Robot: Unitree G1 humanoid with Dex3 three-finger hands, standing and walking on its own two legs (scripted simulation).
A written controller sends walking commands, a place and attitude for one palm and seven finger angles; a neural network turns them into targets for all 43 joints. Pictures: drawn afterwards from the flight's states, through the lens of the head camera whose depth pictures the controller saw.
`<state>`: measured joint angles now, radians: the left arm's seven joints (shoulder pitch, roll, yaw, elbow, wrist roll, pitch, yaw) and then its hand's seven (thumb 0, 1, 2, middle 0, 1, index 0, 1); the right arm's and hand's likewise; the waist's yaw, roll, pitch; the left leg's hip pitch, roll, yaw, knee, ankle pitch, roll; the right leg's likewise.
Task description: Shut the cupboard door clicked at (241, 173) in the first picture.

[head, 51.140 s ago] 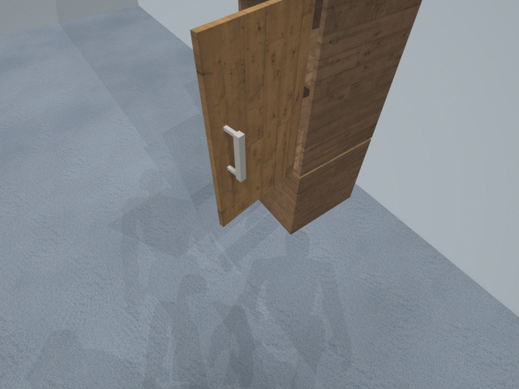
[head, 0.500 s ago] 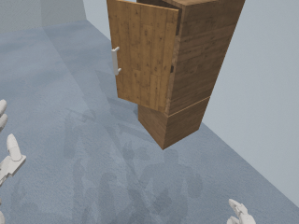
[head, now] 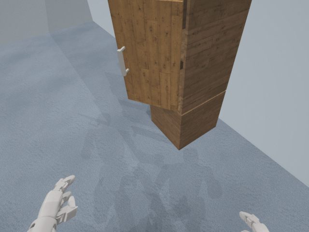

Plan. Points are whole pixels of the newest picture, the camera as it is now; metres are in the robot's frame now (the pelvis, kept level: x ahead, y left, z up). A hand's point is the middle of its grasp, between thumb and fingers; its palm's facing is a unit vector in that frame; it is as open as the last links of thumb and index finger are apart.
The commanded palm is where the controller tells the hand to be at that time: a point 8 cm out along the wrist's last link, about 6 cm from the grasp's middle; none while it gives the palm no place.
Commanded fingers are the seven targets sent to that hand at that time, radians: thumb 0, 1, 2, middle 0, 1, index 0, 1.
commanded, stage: let the arm hang, fingers relaxed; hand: left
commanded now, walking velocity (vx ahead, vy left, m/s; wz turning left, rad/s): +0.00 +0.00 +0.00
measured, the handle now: (123, 61) +0.93 +0.22 -0.04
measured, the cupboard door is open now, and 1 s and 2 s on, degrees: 32 32 32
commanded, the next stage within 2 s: look to check the result in 0.94 s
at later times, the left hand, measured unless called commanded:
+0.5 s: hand out of the picture -0.05 +0.20 -0.16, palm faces +0.01 -0.97 -0.25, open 7.3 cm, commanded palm none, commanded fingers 0.00 0.90 0.90 -0.20 -0.30 -0.20 -0.30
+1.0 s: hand out of the picture -0.01 +0.18 -0.16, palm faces +0.01 -0.98 -0.18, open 7.4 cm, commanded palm none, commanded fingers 0.00 0.90 0.90 -0.20 -0.30 -0.20 -0.30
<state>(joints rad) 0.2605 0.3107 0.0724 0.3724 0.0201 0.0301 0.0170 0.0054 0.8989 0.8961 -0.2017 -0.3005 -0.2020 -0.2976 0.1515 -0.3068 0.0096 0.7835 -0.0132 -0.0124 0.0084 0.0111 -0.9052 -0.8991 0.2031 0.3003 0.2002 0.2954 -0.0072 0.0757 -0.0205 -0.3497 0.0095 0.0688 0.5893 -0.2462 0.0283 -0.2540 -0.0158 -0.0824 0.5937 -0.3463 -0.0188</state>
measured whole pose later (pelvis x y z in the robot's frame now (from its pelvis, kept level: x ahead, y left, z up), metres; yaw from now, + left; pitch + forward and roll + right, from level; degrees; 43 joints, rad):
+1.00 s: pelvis -0.01 +0.01 +0.02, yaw +0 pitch -2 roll +0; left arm 0.28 0.16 0.01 1.13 0.02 0.00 0.02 0.00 0.90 0.90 -0.20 -0.30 -0.20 -0.30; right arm 0.28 -0.17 0.00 1.13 -0.02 0.01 -0.02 0.00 -0.91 -0.90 0.20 0.30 0.20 0.29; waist -0.01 0.00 0.03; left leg -0.22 0.00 0.08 0.39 -0.14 0.04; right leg -0.13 -0.01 -0.07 0.40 -0.23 -0.01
